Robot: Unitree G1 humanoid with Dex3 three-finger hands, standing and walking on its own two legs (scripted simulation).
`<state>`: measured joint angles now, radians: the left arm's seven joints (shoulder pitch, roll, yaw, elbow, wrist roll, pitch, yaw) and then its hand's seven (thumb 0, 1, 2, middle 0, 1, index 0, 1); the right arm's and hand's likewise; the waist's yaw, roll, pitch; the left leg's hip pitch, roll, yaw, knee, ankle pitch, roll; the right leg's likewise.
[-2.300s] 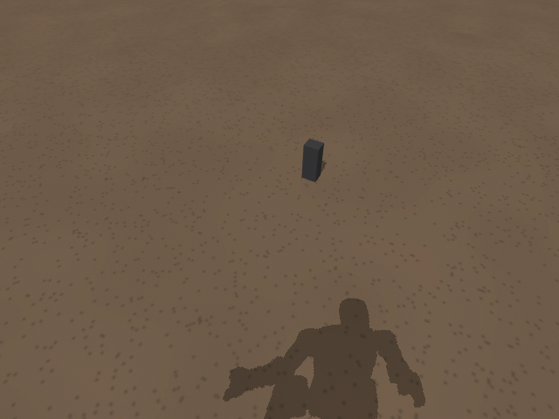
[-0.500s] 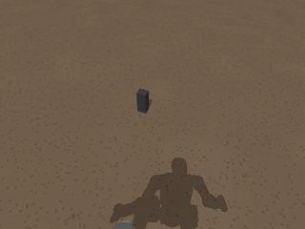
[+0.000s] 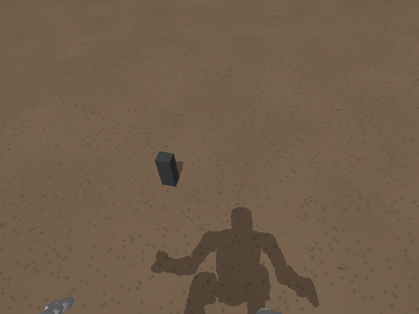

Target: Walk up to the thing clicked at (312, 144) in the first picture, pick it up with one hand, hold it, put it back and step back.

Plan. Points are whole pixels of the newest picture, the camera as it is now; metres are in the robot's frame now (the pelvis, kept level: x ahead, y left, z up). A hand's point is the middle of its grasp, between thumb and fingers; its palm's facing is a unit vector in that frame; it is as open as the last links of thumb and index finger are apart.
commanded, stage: walk up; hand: left
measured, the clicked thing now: (167, 169) +0.96 +0.28 -0.64
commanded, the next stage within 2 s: none
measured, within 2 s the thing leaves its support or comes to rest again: neither
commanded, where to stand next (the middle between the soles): +0.63 +0.07 m, yaw +0 degrees
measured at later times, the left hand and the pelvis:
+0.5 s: hand (76, 277) +0.24 +0.33 -0.14, palm faces -0.02 -0.93 -0.36, open 7.4 cm; pelvis +0.22 +0.05 +0.01, yaw +1 degrees
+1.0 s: hand (109, 189) +0.46 +0.30 -0.10, palm faces +0.01 -0.91 -0.41, open 7.4 cm; pelvis +0.40 +0.02 +0.02, yaw +1 degrees
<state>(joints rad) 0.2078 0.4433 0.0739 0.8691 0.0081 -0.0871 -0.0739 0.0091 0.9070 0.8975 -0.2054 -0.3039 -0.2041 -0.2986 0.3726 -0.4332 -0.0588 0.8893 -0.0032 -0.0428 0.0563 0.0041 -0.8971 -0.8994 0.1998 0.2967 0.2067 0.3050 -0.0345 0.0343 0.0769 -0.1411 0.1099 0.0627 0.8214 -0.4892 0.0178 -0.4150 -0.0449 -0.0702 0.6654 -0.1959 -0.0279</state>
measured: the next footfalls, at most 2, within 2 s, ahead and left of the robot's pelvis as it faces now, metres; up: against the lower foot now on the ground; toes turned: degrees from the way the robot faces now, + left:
left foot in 0.36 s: +0.31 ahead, +0.17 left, +0.00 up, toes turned +6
right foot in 0.78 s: +0.49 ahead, -0.10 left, +0.00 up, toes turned -4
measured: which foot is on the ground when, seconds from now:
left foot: up 0.00-0.34, down 0.36-0.80, up 0.82-1.00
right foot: down 0.00-0.40, up 0.42-0.76, down 0.78-1.00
